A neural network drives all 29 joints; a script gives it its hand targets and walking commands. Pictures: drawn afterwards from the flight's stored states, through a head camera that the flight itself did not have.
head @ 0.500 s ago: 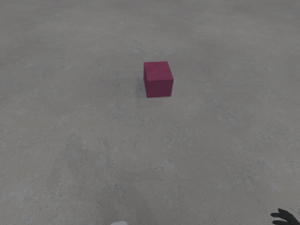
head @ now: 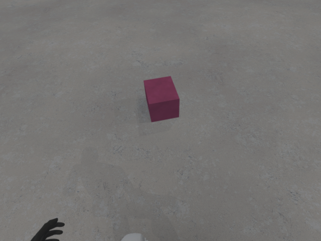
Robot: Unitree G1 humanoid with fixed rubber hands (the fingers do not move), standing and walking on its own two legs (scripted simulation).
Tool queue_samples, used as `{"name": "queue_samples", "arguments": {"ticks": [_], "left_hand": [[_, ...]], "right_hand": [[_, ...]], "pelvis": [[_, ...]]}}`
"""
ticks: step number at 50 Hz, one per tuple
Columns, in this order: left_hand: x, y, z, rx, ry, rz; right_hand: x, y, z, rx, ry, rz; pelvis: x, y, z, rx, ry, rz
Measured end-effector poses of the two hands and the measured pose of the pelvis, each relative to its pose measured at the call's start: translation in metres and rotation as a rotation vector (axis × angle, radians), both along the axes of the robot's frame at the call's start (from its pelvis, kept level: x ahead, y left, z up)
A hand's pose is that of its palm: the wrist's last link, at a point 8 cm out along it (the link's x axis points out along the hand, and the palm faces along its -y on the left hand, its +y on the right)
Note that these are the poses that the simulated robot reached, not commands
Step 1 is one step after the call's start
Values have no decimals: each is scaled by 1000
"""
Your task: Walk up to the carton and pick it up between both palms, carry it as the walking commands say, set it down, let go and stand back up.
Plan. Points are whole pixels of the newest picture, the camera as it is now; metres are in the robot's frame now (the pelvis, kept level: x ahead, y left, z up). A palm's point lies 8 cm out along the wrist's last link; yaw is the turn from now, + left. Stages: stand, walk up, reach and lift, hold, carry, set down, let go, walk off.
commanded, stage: walk up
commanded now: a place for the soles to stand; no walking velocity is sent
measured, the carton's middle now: (161, 98) +1.26 +0.08 -0.66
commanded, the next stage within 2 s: none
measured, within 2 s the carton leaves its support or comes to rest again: neither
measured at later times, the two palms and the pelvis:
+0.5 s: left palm (49, 183) +0.29 +0.38 -0.09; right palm (267, 169) +0.32 -0.28 -0.07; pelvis +0.23 +0.05 +0.00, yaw +2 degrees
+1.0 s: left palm (58, 150) +0.41 +0.40 -0.10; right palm (238, 110) +0.57 -0.26 -0.08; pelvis +0.43 +0.06 -0.01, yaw +4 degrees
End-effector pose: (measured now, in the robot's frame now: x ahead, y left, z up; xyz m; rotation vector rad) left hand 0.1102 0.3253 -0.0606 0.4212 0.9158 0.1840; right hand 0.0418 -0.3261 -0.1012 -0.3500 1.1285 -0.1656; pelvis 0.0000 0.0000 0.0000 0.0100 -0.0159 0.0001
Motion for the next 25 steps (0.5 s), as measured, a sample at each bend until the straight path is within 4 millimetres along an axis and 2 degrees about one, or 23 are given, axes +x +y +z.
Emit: {"name": "queue_samples", "arguments": {"ticks": [5, 9, 13, 15, 17, 19, 25], "left_hand": [[-9, 15, -1, 5, 84, 89], [-4, 32, -9, 2, 154, 141], [18, 56, -26, 5, 207, 161], [37, 65, -38, 2, 220, 164], [63, 66, -42, -9, 223, 146], [94, 64, -42, -24, 203, 119], [182, 54, -34, -51, 140, 48]], "right_hand": [[89, 8, 10, 8, -51, 84], [161, 20, 20, -10, -89, 140], [235, 39, 24, -45, -163, 182], [264, 47, 22, -68, -202, 181], [279, 54, 26, -70, -226, 161], [285, 57, 32, -68, -224, 133], [281, 48, 34, -82, -120, 81]], "pelvis": [[46, 5, 6, -12, 5, 17], [85, 16, 4, -24, 13, 23], [129, 35, -8, -34, 13, 27], [148, 45, -17, -20, -1, 31], [164, 50, -16, -21, -9, 27], [180, 52, -10, -26, -14, 26], [228, 50, -1, -19, -10, 39]]}}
